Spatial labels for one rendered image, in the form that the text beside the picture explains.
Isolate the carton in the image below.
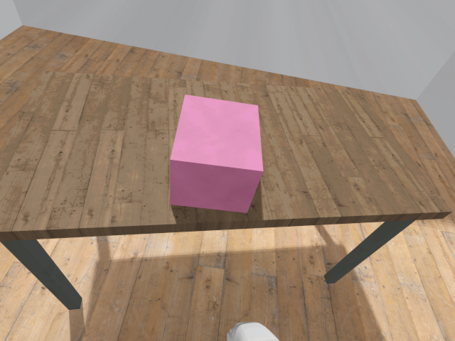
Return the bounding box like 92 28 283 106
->
170 94 263 213

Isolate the table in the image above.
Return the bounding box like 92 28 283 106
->
0 71 453 310

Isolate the right robot thigh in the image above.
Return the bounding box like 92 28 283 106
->
227 322 279 341

